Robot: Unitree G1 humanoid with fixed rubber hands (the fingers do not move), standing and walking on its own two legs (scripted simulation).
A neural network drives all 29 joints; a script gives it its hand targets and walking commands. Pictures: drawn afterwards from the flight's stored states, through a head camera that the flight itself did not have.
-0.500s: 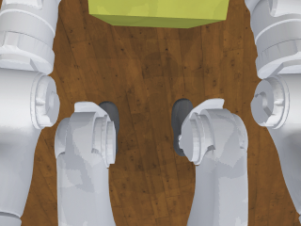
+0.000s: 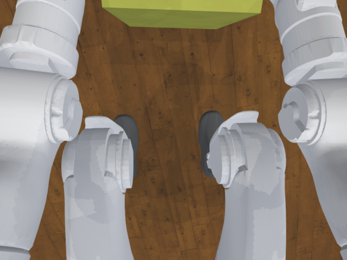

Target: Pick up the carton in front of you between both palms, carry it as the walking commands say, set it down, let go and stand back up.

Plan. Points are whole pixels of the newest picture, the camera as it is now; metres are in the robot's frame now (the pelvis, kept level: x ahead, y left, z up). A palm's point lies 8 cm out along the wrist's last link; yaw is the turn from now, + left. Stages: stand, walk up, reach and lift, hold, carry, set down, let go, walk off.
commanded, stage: reach and lift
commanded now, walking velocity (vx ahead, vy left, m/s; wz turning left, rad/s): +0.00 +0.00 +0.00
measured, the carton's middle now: out of the picture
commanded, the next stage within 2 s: none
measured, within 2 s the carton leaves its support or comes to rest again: leaves its support in 0.28 s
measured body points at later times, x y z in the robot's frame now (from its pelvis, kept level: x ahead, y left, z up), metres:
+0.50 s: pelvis +0.01 +0.00 +0.03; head +0.33 -0.01 +0.35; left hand +0.56 +0.13 -0.07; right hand +0.55 -0.18 -0.07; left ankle +0.11 +0.13 -0.34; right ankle +0.12 -0.13 -0.34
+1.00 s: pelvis +0.01 +0.00 +0.15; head +0.26 -0.01 +0.51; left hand +0.52 +0.13 +0.09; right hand +0.50 -0.17 +0.09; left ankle +0.11 +0.13 -0.34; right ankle +0.11 -0.13 -0.34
